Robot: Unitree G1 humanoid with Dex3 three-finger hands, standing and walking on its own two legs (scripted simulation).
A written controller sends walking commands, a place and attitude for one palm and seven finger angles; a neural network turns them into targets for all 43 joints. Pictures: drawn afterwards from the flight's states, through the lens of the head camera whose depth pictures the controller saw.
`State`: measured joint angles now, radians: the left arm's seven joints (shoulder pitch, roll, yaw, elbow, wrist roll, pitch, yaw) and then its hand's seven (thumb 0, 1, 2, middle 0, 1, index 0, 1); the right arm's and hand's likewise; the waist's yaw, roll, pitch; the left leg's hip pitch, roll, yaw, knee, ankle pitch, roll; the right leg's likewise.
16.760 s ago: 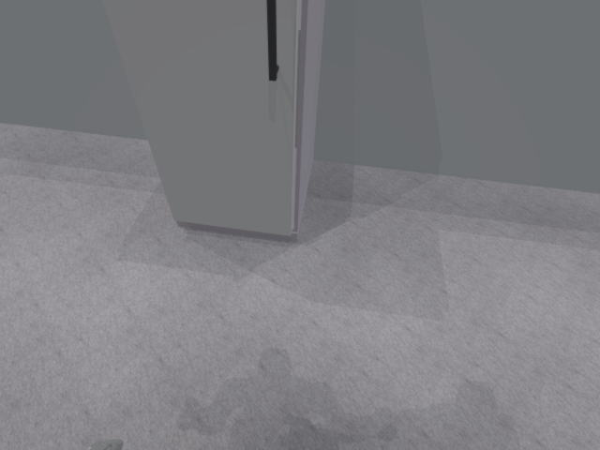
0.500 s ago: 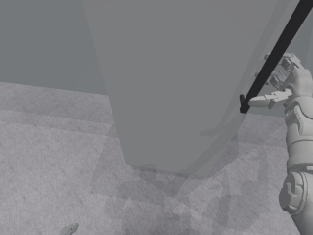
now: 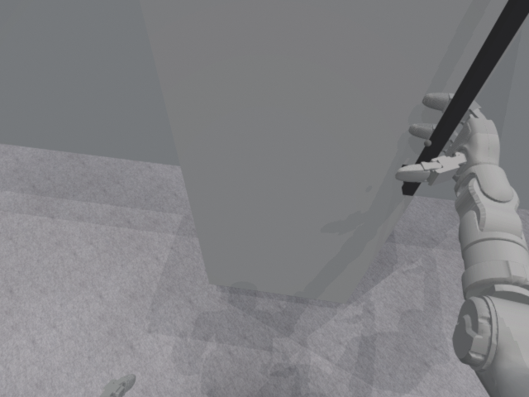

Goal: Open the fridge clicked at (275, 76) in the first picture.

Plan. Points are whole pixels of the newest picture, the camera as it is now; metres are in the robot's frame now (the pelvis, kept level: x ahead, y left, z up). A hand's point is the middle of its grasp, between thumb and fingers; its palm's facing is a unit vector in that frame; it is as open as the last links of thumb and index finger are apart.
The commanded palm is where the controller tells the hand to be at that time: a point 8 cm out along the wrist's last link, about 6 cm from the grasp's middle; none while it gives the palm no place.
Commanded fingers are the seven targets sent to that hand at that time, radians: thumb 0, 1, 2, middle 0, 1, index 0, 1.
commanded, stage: slide the fingers in behind the handle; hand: right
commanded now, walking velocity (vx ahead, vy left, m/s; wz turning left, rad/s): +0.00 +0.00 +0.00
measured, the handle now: (467, 74) +0.51 -0.20 +0.25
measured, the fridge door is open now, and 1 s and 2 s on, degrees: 0 0 0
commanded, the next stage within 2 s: grip the handle and tug to test in 0.76 s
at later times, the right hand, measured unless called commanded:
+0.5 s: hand (426, 141) +0.47 -0.17 +0.16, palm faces +0.02 +1.00 -0.01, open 13.8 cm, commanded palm +0.44 -0.22 +0.16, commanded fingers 0.00 0.50 -0.30 0.30 1.20 0.30 1.20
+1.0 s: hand (427, 141) +0.47 -0.18 +0.16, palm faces +0.02 +1.00 +0.00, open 13.3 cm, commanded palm +0.44 -0.23 +0.16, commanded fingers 0.00 0.13 -0.46 0.34 1.25 0.34 1.25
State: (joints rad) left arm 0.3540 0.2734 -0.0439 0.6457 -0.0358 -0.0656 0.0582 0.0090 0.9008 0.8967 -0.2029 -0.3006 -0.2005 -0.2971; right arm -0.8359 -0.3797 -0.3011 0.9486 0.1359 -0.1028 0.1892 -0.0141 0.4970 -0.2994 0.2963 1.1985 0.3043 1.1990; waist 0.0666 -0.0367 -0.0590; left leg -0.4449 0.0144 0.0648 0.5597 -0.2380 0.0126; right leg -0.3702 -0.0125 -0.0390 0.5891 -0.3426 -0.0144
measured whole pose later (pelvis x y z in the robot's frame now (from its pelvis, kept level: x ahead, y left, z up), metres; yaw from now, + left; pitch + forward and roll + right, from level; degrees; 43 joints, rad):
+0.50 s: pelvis -0.01 +0.00 +0.00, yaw +0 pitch +8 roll +0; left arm 0.39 0.29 -0.04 0.67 -0.03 -0.08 0.06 0.01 0.90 0.90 -0.20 -0.30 -0.20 -0.30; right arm -0.91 -0.43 -0.32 1.08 0.13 -0.17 0.20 -0.01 0.50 -0.30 0.33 1.22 0.32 1.22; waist 0.09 -0.03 -0.05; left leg -0.49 0.01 0.07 0.58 -0.23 0.02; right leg -0.42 -0.02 -0.04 0.61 -0.34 -0.01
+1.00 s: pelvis -0.01 -0.01 +0.00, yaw +0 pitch +9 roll +1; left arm 0.39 0.28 -0.04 0.66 -0.03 -0.09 0.05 0.01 0.90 0.90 -0.20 -0.30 -0.20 -0.30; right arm -0.91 -0.41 -0.32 1.05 0.13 -0.17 0.20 -0.01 0.43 -0.33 0.35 1.24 0.35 1.23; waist 0.09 -0.03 -0.06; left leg -0.50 0.02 0.06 0.58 -0.23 0.01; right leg -0.43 -0.01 -0.05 0.62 -0.34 -0.02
